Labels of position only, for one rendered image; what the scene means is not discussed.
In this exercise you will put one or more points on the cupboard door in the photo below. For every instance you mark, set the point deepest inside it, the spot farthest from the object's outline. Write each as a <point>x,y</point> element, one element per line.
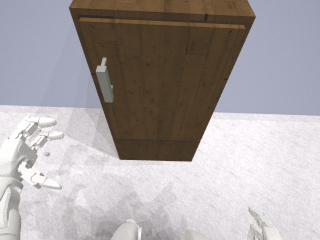
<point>165,75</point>

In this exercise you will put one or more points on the robot right hand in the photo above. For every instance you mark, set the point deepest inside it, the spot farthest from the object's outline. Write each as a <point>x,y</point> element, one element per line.
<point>266,230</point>

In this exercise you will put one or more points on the robot left hand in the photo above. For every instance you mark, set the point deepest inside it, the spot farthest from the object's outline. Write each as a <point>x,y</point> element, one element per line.
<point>14,151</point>

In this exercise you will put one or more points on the robot left shin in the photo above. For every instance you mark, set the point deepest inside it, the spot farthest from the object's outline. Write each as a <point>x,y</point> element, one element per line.
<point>130,221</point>

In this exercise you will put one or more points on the handle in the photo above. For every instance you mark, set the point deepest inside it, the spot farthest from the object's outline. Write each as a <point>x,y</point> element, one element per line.
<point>104,81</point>

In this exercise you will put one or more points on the robot left forearm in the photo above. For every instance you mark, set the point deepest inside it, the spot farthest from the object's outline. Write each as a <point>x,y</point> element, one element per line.
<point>10,219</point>

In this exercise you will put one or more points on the robot left thigh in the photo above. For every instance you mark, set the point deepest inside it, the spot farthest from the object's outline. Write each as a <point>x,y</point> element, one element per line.
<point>128,231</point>

